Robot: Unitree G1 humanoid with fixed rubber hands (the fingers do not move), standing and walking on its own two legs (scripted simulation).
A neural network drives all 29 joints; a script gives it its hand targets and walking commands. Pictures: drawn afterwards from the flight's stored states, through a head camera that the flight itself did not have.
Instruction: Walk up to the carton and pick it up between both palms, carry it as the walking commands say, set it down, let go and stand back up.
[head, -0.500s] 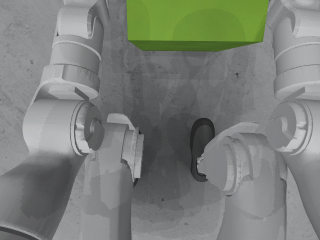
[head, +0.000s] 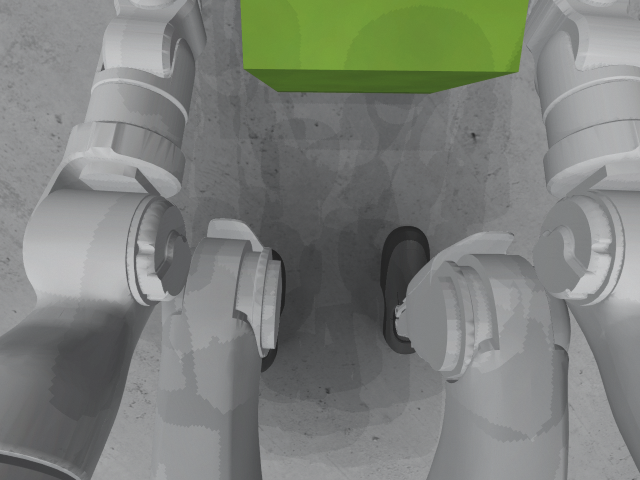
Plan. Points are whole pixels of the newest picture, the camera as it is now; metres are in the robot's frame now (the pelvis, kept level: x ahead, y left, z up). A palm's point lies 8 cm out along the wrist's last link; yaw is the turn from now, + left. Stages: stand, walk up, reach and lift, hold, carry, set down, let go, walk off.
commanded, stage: set down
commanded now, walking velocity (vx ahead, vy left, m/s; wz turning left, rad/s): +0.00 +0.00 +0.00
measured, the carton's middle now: out of the picture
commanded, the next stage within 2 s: let go in 1.64 s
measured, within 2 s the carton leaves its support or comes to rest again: neither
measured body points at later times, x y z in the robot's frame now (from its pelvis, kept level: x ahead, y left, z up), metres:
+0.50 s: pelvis -0.01 +0.01 +0.02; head +0.36 +0.00 +0.27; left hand +0.58 +0.18 -0.12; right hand +0.57 -0.20 -0.12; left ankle +0.09 +0.11 -0.33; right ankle +0.12 -0.12 -0.33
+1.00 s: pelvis +0.01 +0.00 +0.14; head +0.35 +0.00 +0.44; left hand +0.58 +0.19 +0.04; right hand +0.57 -0.20 +0.03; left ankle +0.09 +0.11 -0.33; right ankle +0.12 -0.12 -0.33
